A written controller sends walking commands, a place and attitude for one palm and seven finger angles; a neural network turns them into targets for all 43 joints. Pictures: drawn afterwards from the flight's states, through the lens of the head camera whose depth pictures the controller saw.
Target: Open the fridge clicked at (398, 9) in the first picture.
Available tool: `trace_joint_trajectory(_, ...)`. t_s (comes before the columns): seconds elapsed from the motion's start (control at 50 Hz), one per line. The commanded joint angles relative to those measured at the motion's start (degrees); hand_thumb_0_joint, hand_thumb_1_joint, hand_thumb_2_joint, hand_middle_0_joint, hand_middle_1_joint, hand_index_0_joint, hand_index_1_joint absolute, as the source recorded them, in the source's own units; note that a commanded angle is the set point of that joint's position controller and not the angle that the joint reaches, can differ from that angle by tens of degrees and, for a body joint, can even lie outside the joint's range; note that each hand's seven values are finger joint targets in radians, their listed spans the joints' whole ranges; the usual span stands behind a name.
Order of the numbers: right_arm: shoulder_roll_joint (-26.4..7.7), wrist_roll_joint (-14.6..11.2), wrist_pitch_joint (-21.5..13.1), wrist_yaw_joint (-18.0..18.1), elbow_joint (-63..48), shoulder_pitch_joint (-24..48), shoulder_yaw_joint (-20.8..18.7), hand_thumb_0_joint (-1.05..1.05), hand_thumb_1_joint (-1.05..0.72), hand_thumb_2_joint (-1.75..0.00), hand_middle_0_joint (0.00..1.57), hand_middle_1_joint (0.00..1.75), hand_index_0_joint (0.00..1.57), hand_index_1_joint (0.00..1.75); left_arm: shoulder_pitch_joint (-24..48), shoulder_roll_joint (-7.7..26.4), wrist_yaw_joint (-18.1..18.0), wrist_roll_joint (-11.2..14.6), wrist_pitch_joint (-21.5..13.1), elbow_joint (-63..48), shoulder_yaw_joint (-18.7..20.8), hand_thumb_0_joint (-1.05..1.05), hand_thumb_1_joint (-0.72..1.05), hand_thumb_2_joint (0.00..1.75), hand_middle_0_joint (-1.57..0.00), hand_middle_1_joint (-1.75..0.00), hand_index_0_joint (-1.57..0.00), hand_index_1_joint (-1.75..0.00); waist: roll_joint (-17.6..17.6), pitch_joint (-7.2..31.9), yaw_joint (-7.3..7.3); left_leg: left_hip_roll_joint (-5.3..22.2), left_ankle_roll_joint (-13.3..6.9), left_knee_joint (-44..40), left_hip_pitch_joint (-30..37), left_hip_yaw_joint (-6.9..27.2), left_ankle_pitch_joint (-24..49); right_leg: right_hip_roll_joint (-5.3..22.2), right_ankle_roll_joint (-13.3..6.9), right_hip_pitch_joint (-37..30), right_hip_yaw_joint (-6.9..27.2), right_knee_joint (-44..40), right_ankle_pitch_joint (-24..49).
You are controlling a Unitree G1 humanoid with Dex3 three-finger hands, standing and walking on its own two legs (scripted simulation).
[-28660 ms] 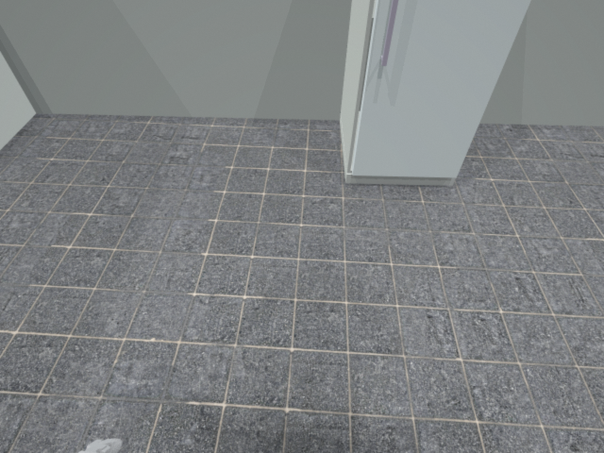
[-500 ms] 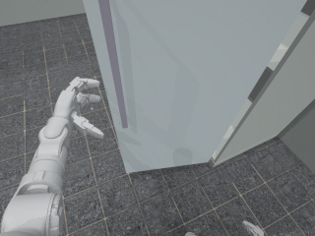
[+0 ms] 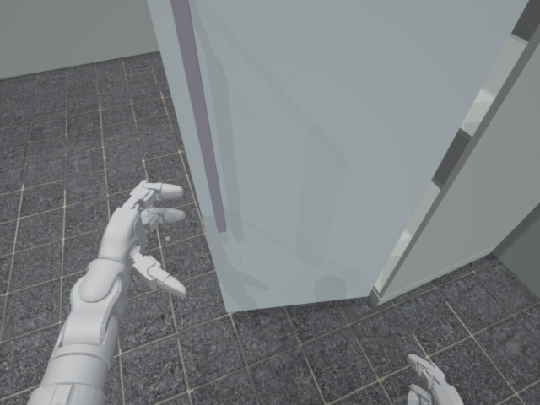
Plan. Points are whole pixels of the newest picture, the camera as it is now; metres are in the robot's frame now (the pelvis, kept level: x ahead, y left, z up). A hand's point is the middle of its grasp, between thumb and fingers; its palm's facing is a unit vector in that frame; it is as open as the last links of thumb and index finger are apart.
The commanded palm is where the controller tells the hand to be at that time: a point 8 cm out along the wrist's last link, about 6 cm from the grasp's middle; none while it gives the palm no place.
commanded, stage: slip the hand off the handle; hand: left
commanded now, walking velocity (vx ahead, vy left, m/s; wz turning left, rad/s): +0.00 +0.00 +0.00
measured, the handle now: (207, 139) +0.48 +0.14 +0.14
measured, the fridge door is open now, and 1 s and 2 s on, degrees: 73 73 73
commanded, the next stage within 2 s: draw the hand back to the body in 0.24 s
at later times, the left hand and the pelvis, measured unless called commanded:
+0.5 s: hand (140, 255) +0.28 +0.19 +0.10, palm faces +0.26 -0.96 +0.08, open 14.7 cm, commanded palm +0.24 +0.23 +0.10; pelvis -0.01 -0.01 +0.00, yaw +2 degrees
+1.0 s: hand (85, 284) +0.23 +0.23 +0.13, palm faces +0.31 -0.92 -0.24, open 14.0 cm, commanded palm +0.18 +0.27 +0.15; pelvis +0.00 +0.00 +0.02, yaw +1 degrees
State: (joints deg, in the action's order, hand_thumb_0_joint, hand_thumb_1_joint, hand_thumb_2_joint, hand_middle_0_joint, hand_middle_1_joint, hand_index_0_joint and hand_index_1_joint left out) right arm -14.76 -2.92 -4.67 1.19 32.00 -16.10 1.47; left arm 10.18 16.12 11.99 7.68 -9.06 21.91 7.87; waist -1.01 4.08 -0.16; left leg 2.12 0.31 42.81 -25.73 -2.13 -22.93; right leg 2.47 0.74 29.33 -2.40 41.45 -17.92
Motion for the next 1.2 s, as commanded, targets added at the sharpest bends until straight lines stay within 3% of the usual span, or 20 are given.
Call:
trace_joint_trajectory(0.0,-7.6,0.0,-3.9,1.2,-8.1,3.6,-2.7,0.0,-0.9,-0.9,0.2,0.3,0.2,0.3,13.6,9.6,-0.1,1.8,-2.6,-14.4,3.8,0.0,-0.55,0.2,-0.25,-1.15,-0.25,-1.15,2.5,12.0,0.06,-2.5,-1.5,-7.4,1.1,1.1,11.2,-2.3,-1.7,-11.8,0.3,-5.0,12.1)
trace_joint_trajectory(0.06,-7.1,0.0,-4.6,1.3,-8.8,4.7,-2.4,0.0,-0.9,-0.9,0.2,0.3,0.2,0.3,10.6,8.0,0.7,2.0,-2.4,-17.7,2.2,0.0,-0.55,0.2,-0.25,-1.15,-0.25,-1.15,0.3,11.3,-0.58,-2.7,-1.5,-7.5,1.7,1.1,11.0,-2.1,-1.8,-12.2,0.5,-5.1,11.8)
trace_joint_trajectory(0.22,-6.9,0.2,-6.4,1.8,-9.5,5.6,-2.1,0.0,-0.9,-0.9,0.2,0.3,0.2,0.3,4.0,7.5,0.7,2.4,-2.0,-25.1,1.0,0.0,-0.55,0.2,-0.25,-1.15,-0.25,-1.15,1.2,10.1,-0.51,-2.9,-1.7,-7.2,2.1,1.5,9.2,-1.9,-1.5,-12.0,0.8,-6.0,8.6)
trace_joint_trajectory(0.34,-6.9,0.2,-7.3,2.7,-8.4,6.1,-1.7,0.0,-0.9,-0.9,0.2,0.3,0.2,0.3,7.7,9.0,-0.9,1.7,-1.6,-24.1,2.1,0.0,-0.55,0.2,-0.25,-1.15,-0.25,-1.15,1.6,8.0,0.53,-3.1,-1.7,-7.2,0.5,1.4,6.0,-1.5,-1.1,-10.9,1.7,-7.5,3.9)
trace_joint_trajectory(0.36,-4.5,-0.1,-8.1,3.1,-8.4,8.9,-1.6,0.0,-0.9,-0.9,0.2,0.3,0.2,0.3,11.0,0.5,-5.7,13.9,-3.1,-27.8,9.6,0.0,-0.55,0.2,-0.25,-1.15,-0.25,-1.15,4.4,9.7,-3.6,-4.1,-0.5,-6.4,-0.1,2.0,5.9,-1.4,-1.5,-13.2,1.2,-8.7,1.0)
trace_joint_trajectory(0.38,-5.0,0.3,-8.9,3.2,-7.4,9.1,-1.4,0.0,-0.9,-0.9,0.2,0.3,0.2,0.3,8.7,0.3,-7.9,12.6,-3.7,-26.7,7.4,0.0,-0.55,0.2,-0.25,-1.15,-0.25,-1.15,3.6,10.5,-3.3,-3.8,-0.4,-6.7,1.3,1.7,5.6,-1.4,-1.5,-13.6,1.6,-8.7,0.4)
trace_joint_trajectory(0.4,-4.8,0.4,-9.3,3.1,-6.8,8.8,-1.5,0.0,-0.9,-0.9,0.2,0.3,0.2,0.3,6.9,1.0,-10.9,12.7,-4.0,-26.5,9.8,0.0,-0.55,0.2,-0.25,-1.15,-0.25,-1.15,1.5,10.6,-4.27,-3.9,-0.2,-7.1,1.0,1.7,6.2,-1.3,-1.6,-13.3,1.3,-8.5,0.8)
trace_joint_trajectory(0.42,-5.1,1.0,-9.2,2.8,-6.0,8.0,-1.5,0.0,-0.9,-0.9,0.2,0.3,0.2,0.3,4.0,1.7,-13.7,9.6,-4.1,-24.8,8.9,0.0,-0.55,0.2,-0.25,-1.15,-0.25,-1.15,4.2,9.0,-3.84,-3.4,-0.4,-7.7,0.0,2.0,6.2,-1.6,-1.3,-12.7,0.7,-8.2,0.5)
trace_joint_trajectory(0.46,-5.3,1.6,-9.1,1.7,-6.2,6.7,-1.7,0.0,-0.9,-0.9,0.2,0.3,0.2,0.3,0.8,0.1,-15.0,2.0,-3.4,-27.8,1.6,0.0,-0.55,0.2,-0.25,-1.15,-0.25,-1.15,-2.8,9.5,-2.41,-2.8,-1.0,-8.3,1.9,1.5,9.2,-1.4,-1.6,-11.2,0.1,-5.9,5.7)
trace_joint_trajectory(0.48,-5.5,1.7,-8.9,1.5,-6.3,6.1,-1.8,0.0,-0.9,-0.9,0.2,0.3,0.2,0.3,-0.9,0.3,-14.6,0.3,-2.5,-28.9,0.1,0.0,-0.55,0.2,-0.25,-1.15,-0.25,-1.15,-3.5,9.3,-2.08,-2.7,-1.2,-8.4,2.3,1.5,10.3,-1.4,-1.7,-11.4,0.0,-5.8,7.6)
trace_joint_trajectory(0.5,-5.7,1.7,-8.7,1.5,-6.3,5.9,-1.9,0.0,-0.9,-0.9,0.2,0.3,0.2,0.3,-1.0,1.5,-13.7,-0.1,-1.9,-31.3,0.3,0.0,-0.55,0.2,-0.25,-1.15,-0.25,-1.15,-3.9,10.2,-1.88,-2.5,-1.2,-8.5,2.9,1.5,11.3,-1.5,-1.9,-12.3,0.0,-5.9,8.9)
trace_joint_trajectory(0.54,-6.0,1.6,-8.5,2.2,-7.0,6.9,-1.9,0.0,-0.9,-0.9,0.2,0.3,0.2,0.3,-2.6,3.0,-11.3,2.4,-0.4,-34.4,2.4,0.0,-0.55,0.2,-0.25,-1.15,-0.25,-1.15,0.8,11.4,-2.27,-2.5,-1.4,-8.9,2.9,1.4,12.3,-1.5,-1.6,-15.7,0.4,-7.1,10.8)
trace_joint_trajectory(0.62,-5.4,1.2,-8.8,3.6,-6.8,8.8,-1.2,0.0,-0.9,-0.9,0.2,0.3,0.2,0.3,-6.4,4.5,-9.9,7.3,1.9,-36.5,7.6,0.0,-0.55,0.2,-0.25,-1.15,-0.25,-1.15,2.3,8.1,-3.68,-2.7,-1.2,-10.5,2.8,1.6,10.2,-1.8,-1.5,-16.8,0.3,-9.6,7.6)
trace_joint_trajectory(0.74,-5.0,1.0,-9.4,3.9,-6.6,9.1,-0.8,0.0,-0.9,-0.9,0.2,0.3,0.2,0.3,-8.2,3.6,-10.2,6.7,4.5,-40.1,6.5,0.0,-0.55,0.2,-0.25,-1.15,-0.25,-1.15,1.0,4.8,-2.93,-2.7,-1.3,-12.3,4.9,1.7,8.9,-1.7,-1.3,-15.4,-0.2,-11.4,5.0)
trace_joint_trajectory(0.84,-5.1,0.8,-10.1,4.4,-7.0,9.1,-0.8,0.0,-0.9,-0.9,0.2,0.3,0.2,0.3,-11.0,4.3,-7.9,7.8,6.5,-44.9,7.6,0.0,-0.37,0.29,-0.24,-1.04,-0.24,-1.04,-0.3,6.6,-3.48,-2.7,-1.2,-12.9,7.4,1.8,12.2,-1.8,-1.3,-17.6,-0.5,-11.5,8.9)
trace_joint_trajectory(0.86,-5.5,1.9,-9.8,4.7,-5.5,9.4,-1.4,0.0,-0.9,-0.9,0.2,0.3,0.2,0.3,-12.0,15.2,-12.3,-0.5,5.7,-46.0,9.2,0.0,-0.33,0.31,-0.24,-1.02,-0.24,-1.02,0.1,5.4,-3.85,-2.4,-1.9,-14.8,8.1,1.3,11.7,-0.5,-1.1,-19.8,1.7,-15.1,7.8)
trace_joint_trajectory(0.9,-4.5,2.2,-9.2,4.9,-5.2,9.9,-0.8,0.0,-0.9,-0.9,0.2,0.3,0.2,0.3,-14.9,9.2,-14.7,-1.7,6.2,-44.1,5.9,0.0,-0.26,0.34,-0.24,-0.98,-0.24,-0.98,0.5,0.9,-2.92,-2.3,-2.0,-16.5,9.4,1.4,11.3,-0.6,-0.9,-19.2,0.8,-16.4,6.6)
trace_joint_trajectory(0.96,-4.5,2.6,-8.7,4.8,-5.2,10.6,-0.5,0.0,-0.9,-0.9,0.2,0.3,0.2,0.3,-16.3,9.7,-16.2,-2.7,5.7,-47.2,6.3,0.0,-0.15,0.39,-0.24,-0.92,-0.24,-0.92,-2.4,0.7,-3.23,-2.0,-1.7,-18.7,12.3,1.5,12.9,-0.9,-1.1,-21.4,0.1,-17.3,8.0)
trace_joint_trajectory(1.02,-4.7,2.9,-8.3,4.8,-4.8,10.8,-0.7,0.0,-0.9,-0.9,0.2,0.3,0.2,0.3,-18.0,11.1,-17.1,-3.3,5.4,-47.6,8.1,0.0,-0.04,0.44,-0.23,-0.85,-0.23,-0.85,-0.4,0.0,-3.32,-1.8,-1.6,-20.4,13.6,1.6,12.8,-1.4,-1.0,-22.7,-0.2,-18.9,7.4)
trace_joint_trajectory(1.18,-4.5,3.3,-7.8,4.3,-4.6,11.2,-0.9,0.0,-0.9,-0.9,0.2,0.3,0.2,0.3,-21.5,11.6,-17.9,-4.3,4.3,-51.0,10.8,0.0,0.25,0.58,-0.22,-0.68,-0.22,-0.68,-3.9,0.0,-3.96,-1.8,-1.1,-22.7,16.2,1.8,16.9,-1.5,-1.4,-26.3,-0.7,-19.2,11.6)
